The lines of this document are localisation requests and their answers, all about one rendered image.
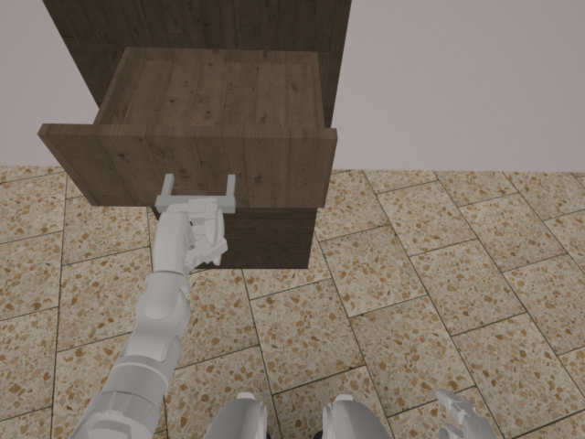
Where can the handle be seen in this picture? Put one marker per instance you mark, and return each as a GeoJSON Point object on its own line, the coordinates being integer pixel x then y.
{"type": "Point", "coordinates": [226, 203]}

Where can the left robot shin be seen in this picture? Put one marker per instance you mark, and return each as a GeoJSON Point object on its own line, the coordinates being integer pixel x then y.
{"type": "Point", "coordinates": [245, 394]}

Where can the cabinet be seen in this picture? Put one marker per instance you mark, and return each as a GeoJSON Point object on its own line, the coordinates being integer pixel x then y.
{"type": "Point", "coordinates": [96, 33]}

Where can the robot right hand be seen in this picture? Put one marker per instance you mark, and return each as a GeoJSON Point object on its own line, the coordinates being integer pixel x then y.
{"type": "Point", "coordinates": [463, 412]}

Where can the left robot forearm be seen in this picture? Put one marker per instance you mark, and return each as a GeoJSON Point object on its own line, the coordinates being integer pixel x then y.
{"type": "Point", "coordinates": [127, 406]}

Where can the drawer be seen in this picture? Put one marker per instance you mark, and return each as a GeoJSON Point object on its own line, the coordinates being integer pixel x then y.
{"type": "Point", "coordinates": [202, 115]}

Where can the robot left hand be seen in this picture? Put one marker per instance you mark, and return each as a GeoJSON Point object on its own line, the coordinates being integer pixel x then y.
{"type": "Point", "coordinates": [174, 236]}

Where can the robot right thigh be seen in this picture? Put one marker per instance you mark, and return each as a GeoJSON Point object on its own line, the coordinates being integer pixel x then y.
{"type": "Point", "coordinates": [351, 420]}

